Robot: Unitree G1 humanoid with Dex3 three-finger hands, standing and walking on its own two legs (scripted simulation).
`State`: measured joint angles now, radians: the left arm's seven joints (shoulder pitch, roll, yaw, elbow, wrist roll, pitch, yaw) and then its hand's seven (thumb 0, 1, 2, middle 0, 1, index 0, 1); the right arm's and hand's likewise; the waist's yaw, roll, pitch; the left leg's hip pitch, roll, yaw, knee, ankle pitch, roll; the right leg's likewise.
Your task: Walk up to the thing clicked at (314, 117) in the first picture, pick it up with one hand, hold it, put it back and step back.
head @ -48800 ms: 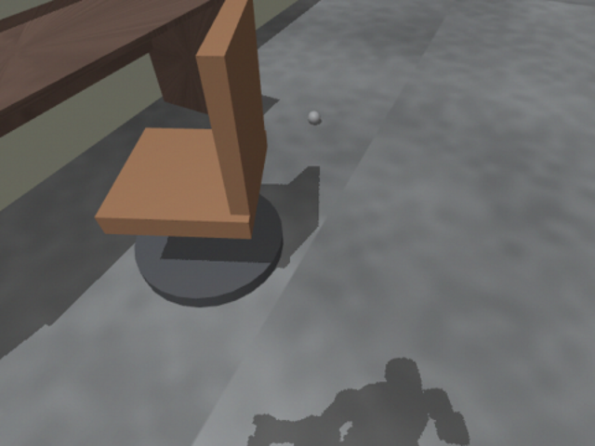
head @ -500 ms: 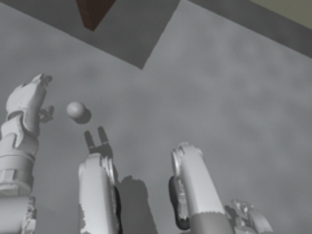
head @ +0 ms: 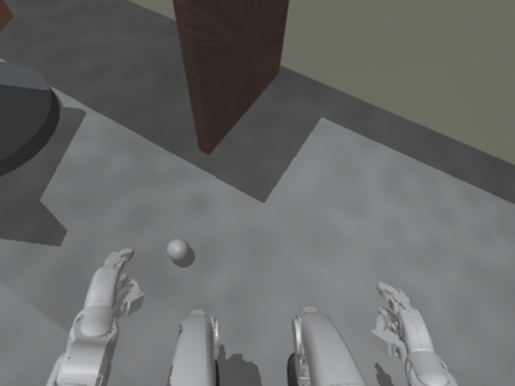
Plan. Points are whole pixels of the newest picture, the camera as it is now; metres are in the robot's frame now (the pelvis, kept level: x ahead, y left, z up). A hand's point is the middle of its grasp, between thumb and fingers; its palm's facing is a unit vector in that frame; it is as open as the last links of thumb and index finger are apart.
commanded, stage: home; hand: left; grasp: from above
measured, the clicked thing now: (178, 249) +0.53 +0.23 -0.57
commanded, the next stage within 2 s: none
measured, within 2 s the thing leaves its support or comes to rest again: neither
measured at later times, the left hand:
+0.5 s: hand (105, 324) +0.22 +0.19 +0.06, palm faces +0.10 -0.97 -0.20, open 7.4 cm
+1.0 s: hand (113, 329) +0.21 +0.18 +0.06, palm faces +0.09 -0.98 -0.20, open 7.4 cm
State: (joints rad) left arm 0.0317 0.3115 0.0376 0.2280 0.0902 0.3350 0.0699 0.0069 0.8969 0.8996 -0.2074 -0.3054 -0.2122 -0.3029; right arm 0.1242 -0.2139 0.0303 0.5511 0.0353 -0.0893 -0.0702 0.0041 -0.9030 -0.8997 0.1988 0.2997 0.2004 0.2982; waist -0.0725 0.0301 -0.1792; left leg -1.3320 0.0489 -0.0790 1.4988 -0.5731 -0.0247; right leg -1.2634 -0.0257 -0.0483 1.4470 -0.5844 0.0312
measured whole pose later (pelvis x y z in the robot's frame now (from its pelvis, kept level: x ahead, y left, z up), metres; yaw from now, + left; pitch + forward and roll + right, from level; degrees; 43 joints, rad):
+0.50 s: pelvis +0.06 +0.00 +0.11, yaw +2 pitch +11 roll -3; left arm 0.52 0.22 0.04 -0.15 -0.06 0.46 0.04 0.01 0.91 0.90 -0.20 -0.30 -0.20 -0.30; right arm 0.30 -0.22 0.03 0.51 0.02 -0.21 -0.19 0.01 -0.90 -0.90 0.20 0.30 0.20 0.30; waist -0.05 0.05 -0.18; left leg -0.72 0.05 -0.05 1.01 -0.48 -0.02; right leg -0.64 -0.03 -0.06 0.93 -0.48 0.03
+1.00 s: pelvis +0.05 -0.01 +0.11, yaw +2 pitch +9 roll -2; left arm 0.50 0.21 0.04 -0.12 -0.05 0.45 0.02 0.01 0.91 0.90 -0.20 -0.30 -0.20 -0.30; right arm 0.29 -0.22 0.03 0.55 0.00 -0.24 -0.18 0.01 -0.90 -0.90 0.20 0.30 0.20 0.30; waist -0.04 0.05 -0.15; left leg -0.69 0.05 -0.06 0.99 -0.47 -0.03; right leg -0.62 -0.03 -0.06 0.94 -0.48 0.02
